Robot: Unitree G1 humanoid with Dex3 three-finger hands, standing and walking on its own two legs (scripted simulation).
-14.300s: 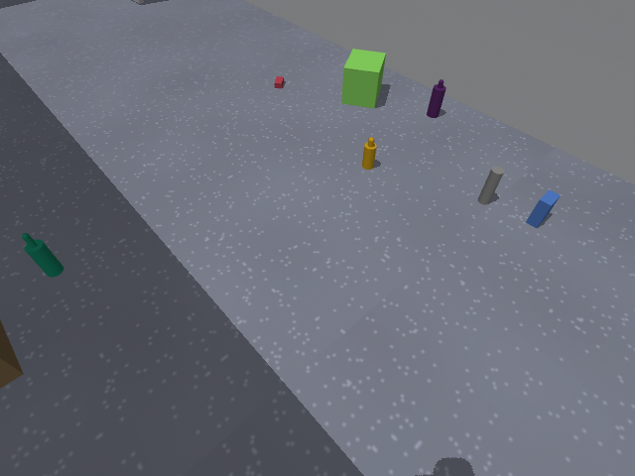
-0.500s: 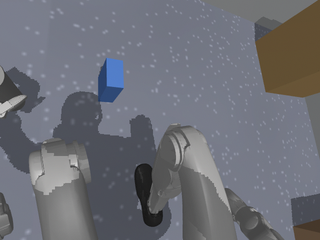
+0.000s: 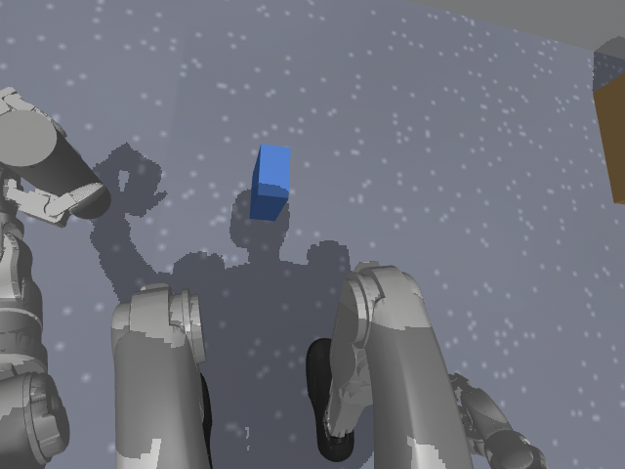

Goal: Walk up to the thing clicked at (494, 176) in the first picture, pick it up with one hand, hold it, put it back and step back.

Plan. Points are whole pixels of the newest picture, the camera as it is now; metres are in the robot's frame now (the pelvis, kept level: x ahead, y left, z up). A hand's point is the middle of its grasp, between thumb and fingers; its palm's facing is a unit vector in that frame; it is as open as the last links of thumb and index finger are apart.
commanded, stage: settle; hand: left
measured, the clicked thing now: (62, 175) +0.44 +0.26 -0.06
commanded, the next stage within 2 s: lift in 0.90 s
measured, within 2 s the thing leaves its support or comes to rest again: neither
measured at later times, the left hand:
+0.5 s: hand (50, 143) +0.45 +0.25 -0.01, palm faces +0.15 -0.99 -0.04, open 9.0 cm
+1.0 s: hand (45, 130) +0.46 +0.25 +0.01, palm faces +0.17 -0.98 -0.04, open 9.0 cm
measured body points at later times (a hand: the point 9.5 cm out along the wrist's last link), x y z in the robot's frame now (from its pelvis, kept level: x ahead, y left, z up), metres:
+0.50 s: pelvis +0.00 +0.00 +0.02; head +0.21 +0.06 +0.42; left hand +0.44 +0.30 -0.01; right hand +0.14 -0.27 -0.09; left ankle +0.07 +0.12 -0.31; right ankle +0.11 -0.12 -0.31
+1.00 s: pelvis +0.00 +0.00 +0.04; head +0.21 +0.06 +0.43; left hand +0.44 +0.30 +0.01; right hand +0.12 -0.27 -0.08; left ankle +0.07 +0.12 -0.31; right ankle +0.11 -0.12 -0.31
